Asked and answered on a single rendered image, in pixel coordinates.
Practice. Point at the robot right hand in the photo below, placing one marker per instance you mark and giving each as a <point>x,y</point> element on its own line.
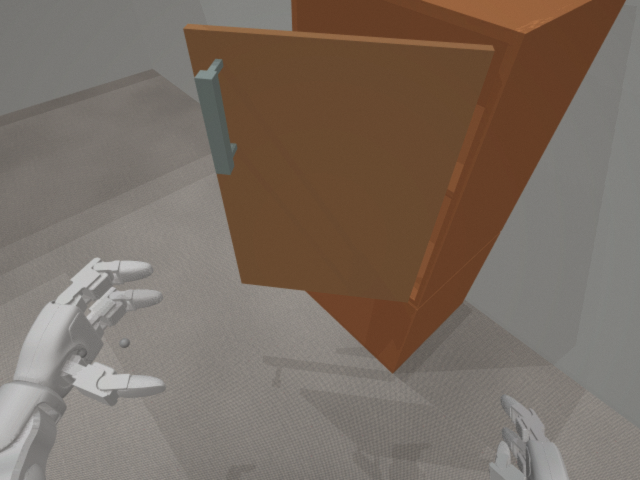
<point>538,459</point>

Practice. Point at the cupboard door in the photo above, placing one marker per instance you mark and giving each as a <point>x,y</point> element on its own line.
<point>345,149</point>

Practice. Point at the robot left hand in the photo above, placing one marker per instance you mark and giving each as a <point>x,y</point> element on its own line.
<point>49,353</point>

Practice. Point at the handle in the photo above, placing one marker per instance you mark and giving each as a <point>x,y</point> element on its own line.
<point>209,93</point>

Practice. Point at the robot left forearm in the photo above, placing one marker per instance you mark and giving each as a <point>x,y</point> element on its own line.
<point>29,413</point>

